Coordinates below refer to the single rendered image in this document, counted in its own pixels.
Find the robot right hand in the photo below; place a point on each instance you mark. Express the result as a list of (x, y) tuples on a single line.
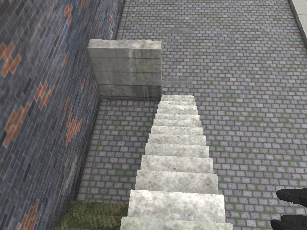
[(291, 222)]

